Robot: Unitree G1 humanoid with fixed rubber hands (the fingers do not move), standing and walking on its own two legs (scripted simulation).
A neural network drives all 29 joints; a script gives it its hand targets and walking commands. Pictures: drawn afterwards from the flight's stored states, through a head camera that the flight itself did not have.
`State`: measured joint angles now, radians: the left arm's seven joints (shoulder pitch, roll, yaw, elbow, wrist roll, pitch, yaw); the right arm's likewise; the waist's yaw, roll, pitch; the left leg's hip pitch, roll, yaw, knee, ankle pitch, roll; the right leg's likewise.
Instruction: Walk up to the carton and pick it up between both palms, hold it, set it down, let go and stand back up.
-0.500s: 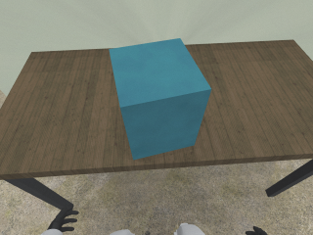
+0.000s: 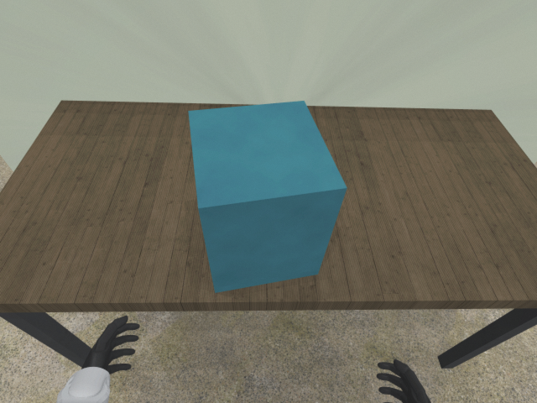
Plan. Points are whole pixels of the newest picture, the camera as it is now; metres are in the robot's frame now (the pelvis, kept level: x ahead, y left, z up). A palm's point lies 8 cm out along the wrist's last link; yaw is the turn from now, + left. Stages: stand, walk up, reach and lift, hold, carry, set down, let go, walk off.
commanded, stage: reach and lift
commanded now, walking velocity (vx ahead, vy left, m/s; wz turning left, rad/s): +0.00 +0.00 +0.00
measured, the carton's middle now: (258, 199) +0.44 +0.02 +0.02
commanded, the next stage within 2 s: none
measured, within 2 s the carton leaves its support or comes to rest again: neither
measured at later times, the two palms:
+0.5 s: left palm (102, 368) +0.18 +0.23 -0.05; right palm (400, 370) +0.18 -0.20 -0.05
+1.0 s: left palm (114, 352) +0.19 +0.21 -0.02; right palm (392, 336) +0.22 -0.18 -0.02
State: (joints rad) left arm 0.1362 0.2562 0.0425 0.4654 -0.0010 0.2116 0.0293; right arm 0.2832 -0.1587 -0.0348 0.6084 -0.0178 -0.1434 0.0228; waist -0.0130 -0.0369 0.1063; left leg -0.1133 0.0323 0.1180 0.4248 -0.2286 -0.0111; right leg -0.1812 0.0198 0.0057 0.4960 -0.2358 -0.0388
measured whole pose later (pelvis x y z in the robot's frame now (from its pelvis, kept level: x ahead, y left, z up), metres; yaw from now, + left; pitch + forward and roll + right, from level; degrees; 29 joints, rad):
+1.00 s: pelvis +0.02 +0.01 +0.01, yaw +2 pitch -3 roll +0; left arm 0.27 0.13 -0.08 0.38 -0.07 -0.28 0.14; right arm 0.24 -0.16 0.04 0.52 0.19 -0.37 0.06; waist 0.05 -0.03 0.01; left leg -0.08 0.03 0.08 0.36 -0.22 -0.01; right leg -0.11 0.02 -0.01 0.37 -0.21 -0.03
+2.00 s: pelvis +0.02 +0.00 +0.01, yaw +1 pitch -1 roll +0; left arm -0.20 0.14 0.14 -0.08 -0.11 0.54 0.08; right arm -0.29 -0.28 0.07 0.25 0.35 0.19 -0.11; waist 0.05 -0.01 0.05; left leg -0.11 0.04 0.08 0.29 -0.17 -0.01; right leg -0.14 0.04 0.01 0.30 -0.15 -0.04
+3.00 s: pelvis +0.02 +0.01 +0.01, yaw +3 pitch +5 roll -1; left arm -0.90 0.28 0.10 0.61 -0.16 0.53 0.11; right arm -1.03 -0.37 0.07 0.96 0.43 0.30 -0.07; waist 0.07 0.01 -0.07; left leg -0.27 0.03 0.02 0.36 -0.19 -0.01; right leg -0.25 0.05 -0.02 0.28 -0.13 -0.03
